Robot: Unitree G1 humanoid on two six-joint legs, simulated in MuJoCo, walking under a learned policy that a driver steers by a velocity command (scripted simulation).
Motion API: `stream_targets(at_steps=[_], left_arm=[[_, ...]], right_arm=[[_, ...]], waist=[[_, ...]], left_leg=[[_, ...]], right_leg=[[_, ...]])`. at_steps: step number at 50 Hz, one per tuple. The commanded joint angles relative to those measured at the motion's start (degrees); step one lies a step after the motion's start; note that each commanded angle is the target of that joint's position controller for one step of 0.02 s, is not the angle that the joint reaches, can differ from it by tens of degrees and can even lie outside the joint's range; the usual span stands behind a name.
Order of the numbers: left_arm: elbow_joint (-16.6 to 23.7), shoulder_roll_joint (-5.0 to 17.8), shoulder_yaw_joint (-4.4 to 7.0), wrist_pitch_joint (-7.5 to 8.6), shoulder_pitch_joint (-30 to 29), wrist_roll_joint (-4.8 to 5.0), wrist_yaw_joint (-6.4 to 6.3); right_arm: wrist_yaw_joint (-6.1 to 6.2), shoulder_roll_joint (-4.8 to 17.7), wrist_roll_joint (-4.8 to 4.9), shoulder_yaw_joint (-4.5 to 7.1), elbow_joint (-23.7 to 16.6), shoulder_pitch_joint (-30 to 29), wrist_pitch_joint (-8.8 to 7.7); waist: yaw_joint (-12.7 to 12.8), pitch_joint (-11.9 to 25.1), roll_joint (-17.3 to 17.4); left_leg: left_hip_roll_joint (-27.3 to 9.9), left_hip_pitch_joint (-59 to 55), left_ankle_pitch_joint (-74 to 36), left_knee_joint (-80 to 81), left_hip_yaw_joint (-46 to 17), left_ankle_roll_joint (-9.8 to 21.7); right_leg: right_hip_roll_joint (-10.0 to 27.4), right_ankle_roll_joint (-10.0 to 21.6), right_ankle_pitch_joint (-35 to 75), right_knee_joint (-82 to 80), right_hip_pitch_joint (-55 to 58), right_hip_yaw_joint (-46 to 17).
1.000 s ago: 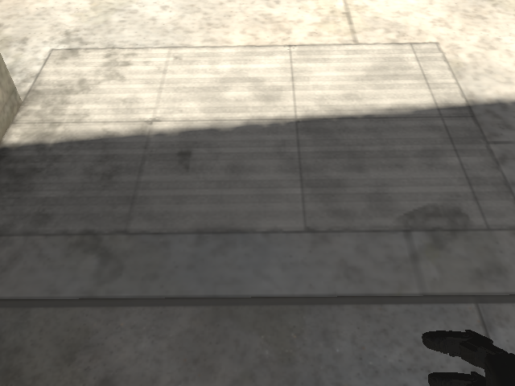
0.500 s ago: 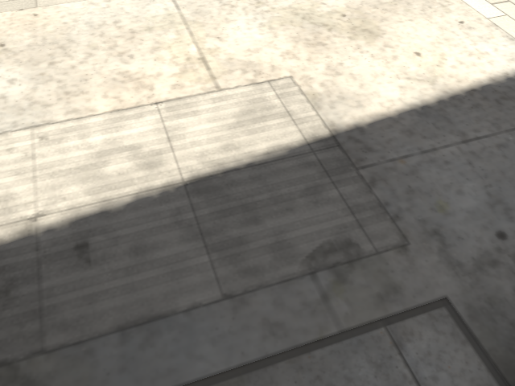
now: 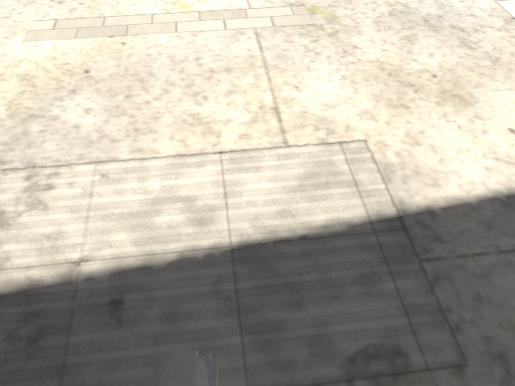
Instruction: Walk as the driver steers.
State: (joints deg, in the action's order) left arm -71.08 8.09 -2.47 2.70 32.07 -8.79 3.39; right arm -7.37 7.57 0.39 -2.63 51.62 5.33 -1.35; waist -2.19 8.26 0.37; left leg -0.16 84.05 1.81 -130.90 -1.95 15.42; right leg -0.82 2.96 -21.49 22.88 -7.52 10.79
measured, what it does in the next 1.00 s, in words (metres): climbs, turning left: left foot 0.21 m higher, then right foot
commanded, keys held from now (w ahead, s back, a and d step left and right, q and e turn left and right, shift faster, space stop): w+q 0.34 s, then q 0.36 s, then e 0.30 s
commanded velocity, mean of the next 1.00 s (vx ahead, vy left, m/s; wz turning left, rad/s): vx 0.27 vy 0.00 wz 0.41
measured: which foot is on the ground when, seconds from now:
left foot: up 0.00-0.10, down 0.12-0.60, up 0.62-0.88, down 0.90-1.00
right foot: down 0.00-0.16, up 0.18-0.56, down 0.58-1.00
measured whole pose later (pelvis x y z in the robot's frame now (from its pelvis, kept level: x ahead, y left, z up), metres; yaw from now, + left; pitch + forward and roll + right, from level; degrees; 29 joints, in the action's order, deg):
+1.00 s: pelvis +0.37 -0.02 +0.19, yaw +26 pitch +1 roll -2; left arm -40.2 10.2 1.7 3.0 7.7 0.0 0.2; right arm 0.1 11.7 0.0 1.4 39.9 10.7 -1.5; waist 0.4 -0.4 1.9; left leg -5.5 22.4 22.2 -43.5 1.5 -1.2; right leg 0.2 1.2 -14.1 37.7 -24.6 5.7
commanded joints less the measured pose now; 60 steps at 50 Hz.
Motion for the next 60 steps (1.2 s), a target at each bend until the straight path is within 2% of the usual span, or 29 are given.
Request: stream_targets(at_steps=[1, 4, 5, 7, 9, 10, 11, 13, 15, 16, 21, 24, 27, 29, 30, 31, 32, 33, 35, 38, 40, 43, 45, 46, 48, 51, 56, 58, 60], left_arm=[[8.7, 7.2, 0.27, 2.47, -11.4, 0.91, 0.92], [7.6, 17.6, 2.0, 4.66, -1.9, 4.25, 2.15], [8.6, 21.9, 3.16, 4.92, -3.1, 6.08, 1.72], [9.8, 21.9, 3.98, 4.6, -3.7, 3.78, 1.91], [15.8, 17.6, 4.75, 4.35, -7.5, 2.11, 2.07], [15.3, 10.7, 4.64, 2.67, -11.7, 2.24, 3.85], [15.0, 9.1, 5.01, 1.97, -10.2, 3.84, 4.77], [20.3, 4.8, 3.46, 2.54, -19.6, 3.27, 2.7], [23.4, 3.7, 1.99, 1.96, -22.0, 2.3, 0.1], [23.9, 5.4, 2.25, 1.21, -20.7, 2.95, -1.04], [30.9, 9.5, 3.98, 3.36, -30.4, 6.46, -2.2], [33.9, 3.9, 2.55, 2.32, -34.2, 6.39, -0.54], [33.4, 9.8, 5.06, 2.5, -28.8, 8.27, -1.16], [31.1, 15.3, 8.14, 4.65, -17.5, 8.82, -3.19], [30.9, 19.2, 8.57, 5.59, -8.7, 7.63, -4.41], [33.2, 19.3, 8.06, 5.01, -13.6, 7.2, -3.5], [33.7, 17.3, 8.75, 4.4, -19.3, 6.39, -4.33], [34.4, 12.8, 7.41, 4.08, -23.3, 8.42, -4.94], [36.7, 6.0, 5.17, 4.1, -29.7, 8.8, -6.03], [37.3, 6.0, 5.74, 4.66, -32.7, 7.81, -5.24], [37.9, 5.6, 5.17, 5.12, -38.4, 9.58, -2.05], [36.7, 9.0, 6.8, 4.76, -36.5, 10.12, -0.18], [34.3, 5.7, 5.88, 4.11, -30.4, 10.91, 1.77], [33.0, 4.8, 4.93, 2.41, -19.5, 9.14, -2.02], [34.4, 6.7, 5.08, 0.93, -21.1, 7.67, -4.42], [37.0, 9.5, 6.5, -1.67, -26.0, 9.58, -4.05], [38.9, 9.1, 7.55, -2.93, -24.2, 8.59, -3.91], [39.6, 13.5, 9.05, -3.0, -20.8, 7.8, -4.54], [39.8, 15.7, 9.56, -1.47, -16.2, 5.94, -4.85]], right_arm=[[1.02, 6.1, 0.75, 0.07, -11.7, -21.8, 2.17], [0.66, 5.4, 1.09, 1.06, -9.8, -16.0, 3.13], [-0.16, 1.9, -0.38, 0.29, -8.2, -11.5, 2.25], [1.09, 4.5, -0.38, 1.21, -5.9, -0.8, 1.01], [3.96, 11.0, -0.11, 3.09, -0.1, 18.8, 1.0], [4.34, 13.9, -3.44, 4.37, 5.1, 27.8, 1.08], [4.55, 15.9, -4.91, 5.12, 2.7, 24.0, -0.51], [4.21, 11.0, -2.5, 4.66, 4.3, 10.3, -3.66], [3.76, 2.8, -1.33, 2.29, 5.5, 3.9, -4.8], [3.33, 3.0, -2.75, 2.17, 5.7, 2.8, -5.42], [5.88, 10.7, -3.81, 5.15, 0.6, 7.2, -9.52], [5.47, 12.4, -0.77, 6.85, -1.8, 8.0, -9.44], [4.62, 16.5, -0.51, 8.52, -4.5, 9.2, -8.46], [4.34, 12.7, -0.57, 7.19, -5.9, 8.9, -8.83], [4.12, 3.4, 0.52, 4.9, -8.2, 14.5, -8.73], [3.97, 2.5, -0.75, 4.91, -7.5, 24.9, -7.87], [4.01, 10.1, -1.45, 7.54, -7.1, 19.5, -5.94], [5.14, 11.9, -1.54, 7.83, -8.1, 14.0, -4.37], [5.87, 10.3, -3.53, 7.13, -7.6, 12.7, -3.71], [2.88, 8.4, -2.24, 5.68, -8.5, 11.6, -4.01], [0.89, 9.5, -2.73, 5.91, -6.3, 16.1, -3.86], [0.55, 10.0, -1.97, 6.01, -8.1, 15.0, -4.02], [2.17, 11.8, -0.44, 6.6, -8.9, 15.7, -4.96], [7.31, 15.0, -0.64, 6.67, -18.1, 1.8, -3.57], [9.36, 15.6, -0.13, 6.94, -19.1, -2.2, -0.78], [10.26, 15.2, 0.71, 7.92, -18.6, 3.9, 1.01], [11.48, 11.8, 0.01, 8.4, -19.0, 3.9, 2.38], [12.06, 8.4, -0.27, 7.61, -20.4, 0.4, 2.58], [11.34, 7.6, 0.23, 6.87, -21.5, -3.5, 1.62]], waist=[[-2.1, -6.1, -4.7], [-3.1, -2.7, -9.0], [-3.9, -2.2, -12.2], [-5.7, 7.4, -13.0], [-10.5, 14.4, -1.9], [-13.0, 12.0, 17.1], [-9.3, 10.9, 10.0], [-0.7, -3.9, -0.4], [5.7, -1.6, -3.4], [7.6, -2.1, -3.2], [2.3, 0.2, 0.6], [2.0, -4.2, 0.9], [3.7, -4.9, 3.8], [8.4, 1.2, 2.3], [6.3, 19.3, -9.2], [1.7, 26.4, -22.5], [2.9, 9.3, -13.2], [2.7, 3.6, -10.2], [0.0, -0.3, -8.1], [-1.4, -0.8, -1.9], [-4.8, -4.1, -1.0], [-3.5, -4.4, -1.5], [-3.7, -3.4, -0.3], [5.9, -3.3, -1.0], [5.5, 0.4, 11.3], [0.9, -2.6, 7.8], [0.7, -3.9, 0.2], [2.9, -3.3, -10.5], [6.7, 2.4, -9.0]], left_leg=[[-2.5, -28.1, 6.9, 28.1, 11.5, 1.6], [4.4, -23.7, 22.8, 41.1, 17.8, -2.8], [4.8, -22.0, 30.2, 52.0, 15.9, -4.6], [7.4, -41.3, 18.8, 53.4, 9.3, -1.9], [5.0, -72.4, 17.3, 69.4, -12.5, 1.6], [-3.0, -76.0, 3.8, 89.7, -36.1, 9.9], [-5.2, -69.1, 15.9, 96.9, -43.8, 6.5], [-2.7, -57.9, 27.3, 98.1, -35.8, 3.2], [-0.5, -57.8, 17.5, 97.3, -25.3, 0.5], [0.2, -57.1, 10.5, 98.2, -22.8, 0.7], [0.7, -57.0, -20.6, 102.5, -12.1, -4.0], [0.7, -48.2, -14.3, 106.0, -13.1, -5.6], [-3.9, -59.3, -16.9, 102.5, -19.6, -5.2], [1.1, -59.9, -23.2, 88.4, -18.1, -11.2], [7.4, -52.9, 0.8, 71.8, -12.0, -15.2], [11.4, -41.0, 38.4, 58.1, -8.5, -18.1], [5.8, -34.5, 32.7, 46.3, -7.2, -18.7], [2.4, -34.3, 26.6, 42.6, -5.0, -18.8], [-1.8, -41.0, 20.3, 50.5, -4.8, -19.6], [-3.6, -51.9, 18.1, 52.0, -2.8, -21.5], [-4.8, -61.7, 13.6, 66.4, 0.1, -23.4], [-5.3, -66.8, 15.9, 84.6, 2.2, -23.6], [-6.3, -72.4, 3.8, 97.1, 1.4, -19.4], [-14.2, -68.3, -17.2, 100.3, -11.5, -12.1], [-15.2, -67.0, -11.5, 101.1, -10.8, -4.5], [-13.5, -70.1, 2.2, 100.0, -6.9, -7.9], [-9.1, -65.7, 14.4, 93.9, 4.0, -13.2], [-0.8, -57.1, 23.5, 79.3, 8.5, -17.8], [0.0, -44.8, 36.1, 62.5, -3.1, -18.5]], right_leg=[[12.5, 5.7, 30.3, -27.5, -29.3, 0.1], [17.5, 4.1, 106.1, -12.1, -1.0, 1.2], [22.4, 5.3, 111.7, -8.0, 12.4, 0.4], [20.4, 4.1, 123.0, 3.4, 9.4, 0.7], [13.9, -1.5, 102.8, 24.7, -17.8, -8.1], [-1.9, -5.4, 18.4, 67.9, -33.8, -10.2], [-4.3, 0.7, 20.7, 87.4, -39.8, -25.6], [-4.4, 4.1, 17.5, 93.7, -50.5, -26.4], [-1.9, 5.3, 14.8, 89.6, -54.5, -24.9], [-1.1, 3.7, 15.6, 84.7, -54.4, -22.1], [5.0, -5.9, 5.2, 56.2, -39.3, -12.0], [5.8, -7.6, 13.4, 25.5, -18.0, -11.0], [1.7, -6.4, 21.7, 12.4, -13.8, -9.9], [4.6, 0.7, 32.1, 9.1, 2.9, -11.1], [19.6, 15.2, 63.9, 12.6, 24.7, -25.6], [32.9, 27.7, 62.2, 0.6, 30.8, -50.4], [29.8, 19.3, 32.0, -5.6, 14.7, -49.2], [25.1, 11.7, 11.5, -6.5, 4.3, -37.5], [17.8, 7.4, 10.1, -10.1, -4.3, -24.4], [11.3, 6.7, 16.9, -9.3, -14.9, -13.6], [5.9, 3.1, 13.3, -7.2, -23.5, -6.2], [10.5, 5.0, 10.0, -0.6, -20.4, -14.5], [11.7, 4.4, 9.1, 3.7, -17.5, -19.9], [3.5, 1.1, 15.2, 12.6, -16.9, -9.2], [1.9, -0.1, 8.4, 14.2, -14.3, -7.6], [1.4, 1.2, 16.4, 17.6, -19.2, -7.5], [3.2, 4.1, 26.0, 13.5, -16.1, -13.4], [10.3, 10.2, 24.1, 1.2, -9.7, -30.4], [17.6, 15.5, 21.9, -3.6, 3.3, -43.7]])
